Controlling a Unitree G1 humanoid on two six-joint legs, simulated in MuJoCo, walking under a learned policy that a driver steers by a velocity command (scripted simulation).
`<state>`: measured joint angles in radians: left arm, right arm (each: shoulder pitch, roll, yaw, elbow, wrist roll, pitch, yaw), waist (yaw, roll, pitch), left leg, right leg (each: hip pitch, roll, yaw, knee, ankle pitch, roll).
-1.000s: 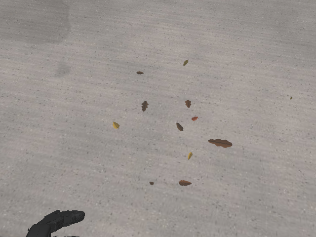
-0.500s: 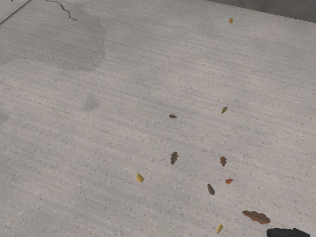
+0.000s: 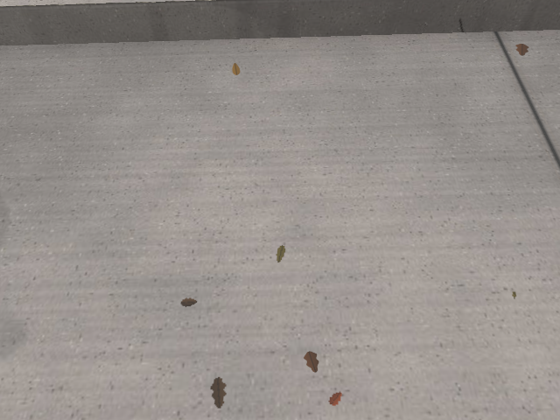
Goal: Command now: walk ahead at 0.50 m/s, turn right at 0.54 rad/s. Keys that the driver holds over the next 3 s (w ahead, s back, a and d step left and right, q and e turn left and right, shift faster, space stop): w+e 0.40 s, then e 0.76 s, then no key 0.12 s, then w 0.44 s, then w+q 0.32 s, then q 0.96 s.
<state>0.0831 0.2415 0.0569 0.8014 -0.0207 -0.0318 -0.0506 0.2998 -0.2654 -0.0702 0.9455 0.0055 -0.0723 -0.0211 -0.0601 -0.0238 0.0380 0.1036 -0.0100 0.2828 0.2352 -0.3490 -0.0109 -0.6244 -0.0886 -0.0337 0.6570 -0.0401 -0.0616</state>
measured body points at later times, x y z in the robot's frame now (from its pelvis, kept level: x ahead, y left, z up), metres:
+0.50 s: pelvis +0.29 -0.04 +0.01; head +0.32 -0.06 +0.45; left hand +0.40 +0.24 -0.10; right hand +0.45 -0.33 -0.08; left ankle +0.50 +0.06 -0.70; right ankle +0.17 -0.10 -0.73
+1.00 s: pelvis +0.40 -0.07 +0.00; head +0.42 -0.11 +0.45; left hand +0.70 +0.07 -0.07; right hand +0.35 -0.39 -0.12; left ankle +0.50 +0.04 -0.73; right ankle +0.36 -0.18 -0.73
